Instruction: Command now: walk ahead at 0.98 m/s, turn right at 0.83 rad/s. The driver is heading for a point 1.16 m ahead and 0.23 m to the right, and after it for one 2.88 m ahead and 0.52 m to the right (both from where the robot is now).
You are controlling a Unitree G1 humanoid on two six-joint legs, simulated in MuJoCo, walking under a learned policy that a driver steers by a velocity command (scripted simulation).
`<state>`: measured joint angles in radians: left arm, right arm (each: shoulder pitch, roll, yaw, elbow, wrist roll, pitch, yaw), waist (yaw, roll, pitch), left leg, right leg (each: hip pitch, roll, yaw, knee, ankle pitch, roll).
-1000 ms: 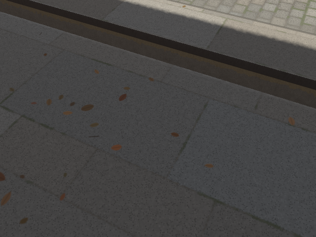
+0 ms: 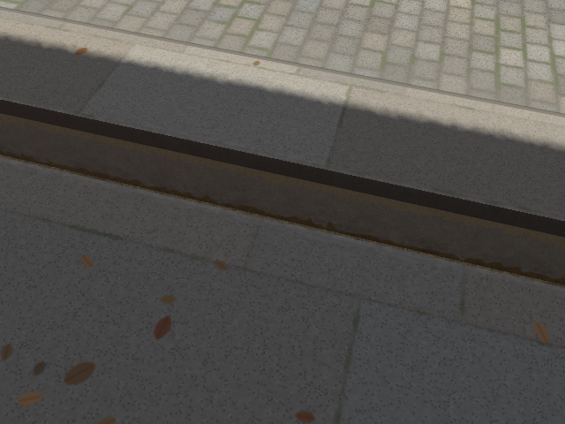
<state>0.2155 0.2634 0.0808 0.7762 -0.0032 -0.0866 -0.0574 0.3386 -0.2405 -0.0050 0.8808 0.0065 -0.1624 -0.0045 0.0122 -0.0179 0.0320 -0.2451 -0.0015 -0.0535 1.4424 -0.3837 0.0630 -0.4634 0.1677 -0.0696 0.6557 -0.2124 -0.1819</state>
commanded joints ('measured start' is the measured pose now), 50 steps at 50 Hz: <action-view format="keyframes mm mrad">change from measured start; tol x64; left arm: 1 128 48 0 -25 -2 -27 2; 50 -9 38 13 -57 16 -67 25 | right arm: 1 -87 -65 -9 -204 5 -60 13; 50 12 -81 -65 -99 32 117 -8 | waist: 1 -38 155 -62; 50 -44 -53 54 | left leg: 1 -605 53 -123 63 70 19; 15 208 18 -40 -926 324 -56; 17 826 491 -904 -1094 -298 215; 39 319 321 204 -937 1384 73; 42 -392 -26 -124 58 -106 31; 50 -276 202 -81 -335 229 -17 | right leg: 1 446 -323 760 -445 -247 -211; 13 172 -142 549 -246 65 -24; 19 -488 -177 232 921 -177 92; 36 -272 -196 4 96 166 35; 42 996 -567 883 -256 -346 -173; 50 150 -368 91 -511 130 43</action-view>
